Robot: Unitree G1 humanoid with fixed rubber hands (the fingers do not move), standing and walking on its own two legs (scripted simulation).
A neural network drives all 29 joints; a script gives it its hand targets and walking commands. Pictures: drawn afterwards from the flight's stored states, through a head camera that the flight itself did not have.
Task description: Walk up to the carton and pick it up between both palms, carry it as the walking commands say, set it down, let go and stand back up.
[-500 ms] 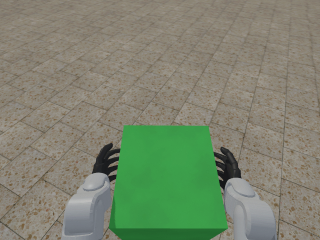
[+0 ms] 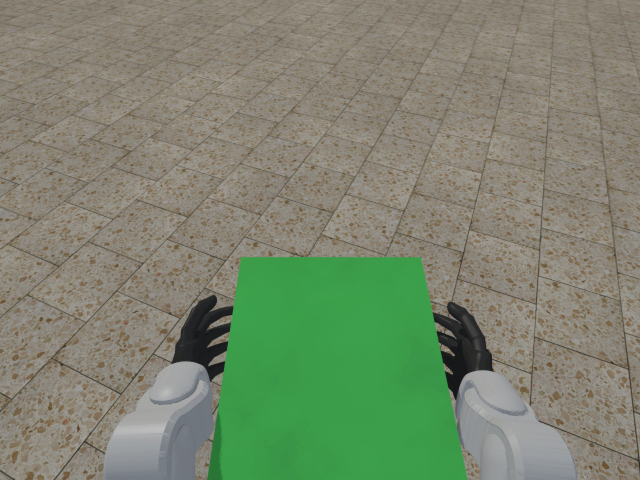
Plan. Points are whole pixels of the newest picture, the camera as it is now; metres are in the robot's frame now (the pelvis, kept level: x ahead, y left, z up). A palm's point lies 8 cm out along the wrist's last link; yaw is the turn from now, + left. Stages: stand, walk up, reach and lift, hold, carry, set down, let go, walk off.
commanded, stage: carry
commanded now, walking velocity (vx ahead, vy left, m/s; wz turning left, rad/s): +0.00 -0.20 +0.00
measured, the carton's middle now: (329, 394) +0.24 +0.00 +0.00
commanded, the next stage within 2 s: none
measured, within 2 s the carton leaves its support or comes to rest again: neither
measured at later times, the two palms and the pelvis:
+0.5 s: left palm (234, 422) +0.18 +0.09 +0.09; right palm (545, 431) +0.18 -0.20 +0.10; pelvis -0.05 -0.05 +0.01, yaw +1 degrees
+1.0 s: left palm out of the picture +0.12 -0.05 +0.09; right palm out of the picture +0.13 -0.35 +0.09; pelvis -0.11 -0.21 +0.01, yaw +3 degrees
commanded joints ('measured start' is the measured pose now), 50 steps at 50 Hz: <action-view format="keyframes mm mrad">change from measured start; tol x32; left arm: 1 -372 -816 -633 -111 -283 -21 -128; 50 -333 -795 -624 -124 -272 -18 -130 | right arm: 1 -378 817 627 -103 258 -16 111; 50 -342 794 624 -90 262 -12 107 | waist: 1 17 -151 -214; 32 -8 289 -230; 38 28 -255 -82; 50 24 -179 -290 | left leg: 1 -151 1 47 293 18 32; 13 -82 -135 123 91 -5 74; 18 356 445 -522 -257 885 400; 34 94 189 -136 -265 54 117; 41 -291 -58 -20 602 -117 23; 50 -80 -117 48 14 -102 90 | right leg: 1 321 -288 195 -130 1301 23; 15 146 -235 102 147 1307 38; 18 -344 -47 259 731 -170 88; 34 -74 -46 36 -101 77 30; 37 2 -319 381 -322 132 -55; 50 167 -317 280 -66 845 -199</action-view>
